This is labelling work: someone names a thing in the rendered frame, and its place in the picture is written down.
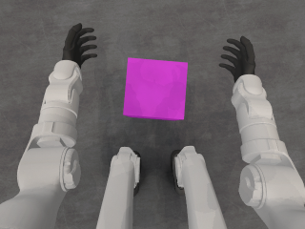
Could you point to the robot left hand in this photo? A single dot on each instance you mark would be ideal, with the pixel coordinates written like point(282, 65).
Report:
point(73, 51)

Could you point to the robot right hand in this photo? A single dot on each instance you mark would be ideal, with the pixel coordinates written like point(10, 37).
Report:
point(244, 61)

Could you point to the left robot upper arm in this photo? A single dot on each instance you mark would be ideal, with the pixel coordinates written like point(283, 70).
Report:
point(45, 177)

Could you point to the robot right forearm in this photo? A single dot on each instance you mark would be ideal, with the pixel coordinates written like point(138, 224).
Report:
point(256, 124)

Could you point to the robot left forearm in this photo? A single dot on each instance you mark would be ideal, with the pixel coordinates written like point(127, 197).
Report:
point(59, 110)

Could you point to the right robot upper arm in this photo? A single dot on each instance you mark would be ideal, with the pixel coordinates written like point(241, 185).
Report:
point(276, 193)

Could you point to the carton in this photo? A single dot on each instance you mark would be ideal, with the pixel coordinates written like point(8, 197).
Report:
point(155, 89)

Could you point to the robot left shin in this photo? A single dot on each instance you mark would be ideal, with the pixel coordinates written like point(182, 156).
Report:
point(123, 150)

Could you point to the right robot foot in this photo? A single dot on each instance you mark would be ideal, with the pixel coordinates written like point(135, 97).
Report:
point(180, 190)

